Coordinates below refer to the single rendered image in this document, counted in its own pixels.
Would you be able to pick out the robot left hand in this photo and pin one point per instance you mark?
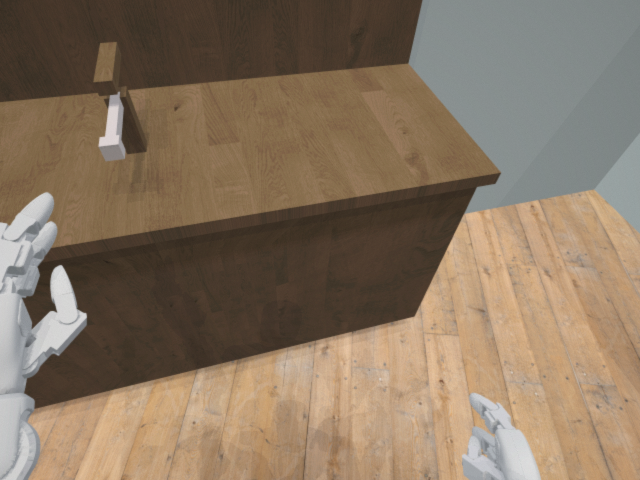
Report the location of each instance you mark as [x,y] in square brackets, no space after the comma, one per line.
[23,246]

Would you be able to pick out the tap lever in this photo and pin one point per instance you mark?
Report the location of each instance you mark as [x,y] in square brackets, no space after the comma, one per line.
[111,145]

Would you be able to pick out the counter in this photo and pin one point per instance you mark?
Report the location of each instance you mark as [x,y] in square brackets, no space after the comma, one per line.
[288,176]

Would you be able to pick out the left robot forearm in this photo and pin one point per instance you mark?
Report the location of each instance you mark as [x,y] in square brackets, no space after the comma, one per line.
[19,441]

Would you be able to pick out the robot right hand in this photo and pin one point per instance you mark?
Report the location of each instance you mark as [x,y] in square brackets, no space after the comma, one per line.
[509,456]

